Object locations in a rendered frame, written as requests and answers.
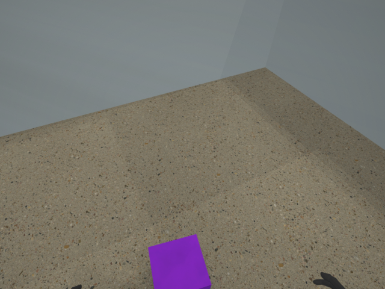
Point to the carton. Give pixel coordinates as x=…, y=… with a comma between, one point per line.
x=179, y=264

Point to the robot right hand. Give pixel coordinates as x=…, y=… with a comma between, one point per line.
x=329, y=281

